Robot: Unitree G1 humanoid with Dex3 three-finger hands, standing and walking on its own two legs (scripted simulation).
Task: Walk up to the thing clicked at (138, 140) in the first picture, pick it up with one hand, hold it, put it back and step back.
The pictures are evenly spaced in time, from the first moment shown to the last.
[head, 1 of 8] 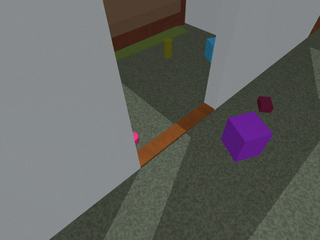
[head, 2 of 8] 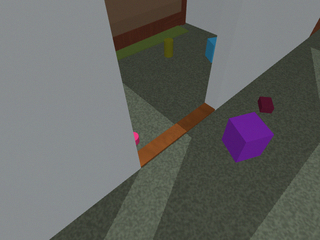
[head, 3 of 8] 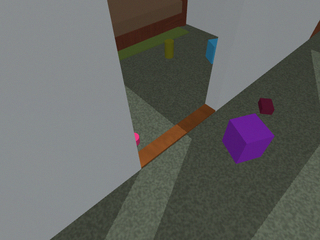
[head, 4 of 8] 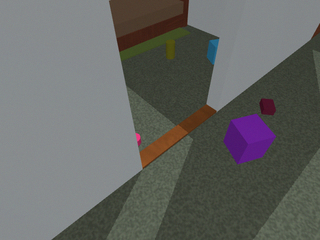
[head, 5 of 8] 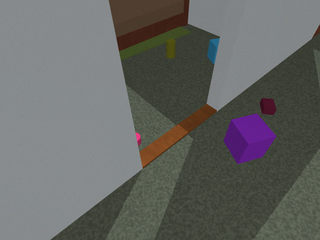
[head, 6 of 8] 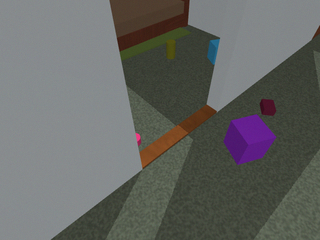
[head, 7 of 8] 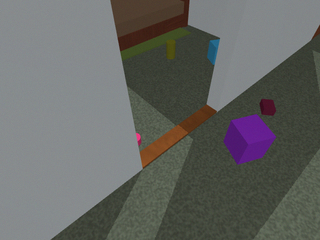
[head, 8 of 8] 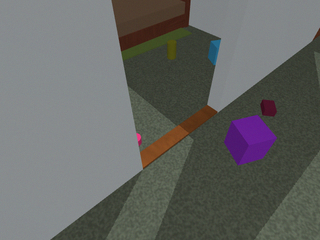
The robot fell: no
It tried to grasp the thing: no
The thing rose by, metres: 0.00
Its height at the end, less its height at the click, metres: +0.00
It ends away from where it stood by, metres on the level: 0.00
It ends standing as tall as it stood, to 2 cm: yes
